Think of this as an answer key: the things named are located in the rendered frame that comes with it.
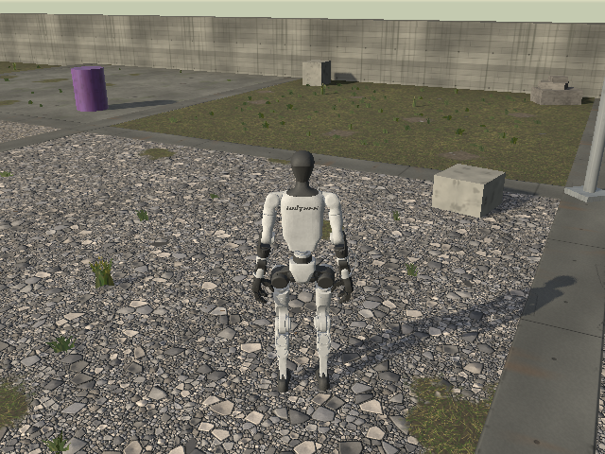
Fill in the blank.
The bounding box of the right robot hand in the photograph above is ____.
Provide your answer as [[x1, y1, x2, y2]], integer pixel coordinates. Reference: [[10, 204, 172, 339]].
[[331, 276, 354, 304]]

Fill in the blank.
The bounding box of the robot right foot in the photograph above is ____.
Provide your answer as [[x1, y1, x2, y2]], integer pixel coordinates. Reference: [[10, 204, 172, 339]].
[[315, 366, 330, 391]]

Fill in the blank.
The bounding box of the left robot shin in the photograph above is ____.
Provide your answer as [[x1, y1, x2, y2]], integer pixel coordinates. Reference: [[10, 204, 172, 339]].
[[275, 317, 289, 379]]

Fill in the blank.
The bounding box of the left robot hand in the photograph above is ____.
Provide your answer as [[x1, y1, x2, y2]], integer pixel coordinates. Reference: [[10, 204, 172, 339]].
[[251, 276, 274, 304]]

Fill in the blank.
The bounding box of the left robot forearm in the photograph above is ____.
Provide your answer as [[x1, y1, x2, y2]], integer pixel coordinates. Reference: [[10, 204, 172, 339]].
[[253, 230, 271, 279]]

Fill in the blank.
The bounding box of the robot left upper arm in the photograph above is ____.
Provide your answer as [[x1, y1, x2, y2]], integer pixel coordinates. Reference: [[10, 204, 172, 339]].
[[261, 191, 283, 245]]

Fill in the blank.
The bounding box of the robot right upper arm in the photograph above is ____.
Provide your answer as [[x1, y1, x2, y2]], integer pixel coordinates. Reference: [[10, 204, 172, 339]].
[[322, 191, 344, 245]]

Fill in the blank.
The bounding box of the right robot forearm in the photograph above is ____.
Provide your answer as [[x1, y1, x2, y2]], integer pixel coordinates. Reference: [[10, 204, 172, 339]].
[[334, 231, 352, 279]]

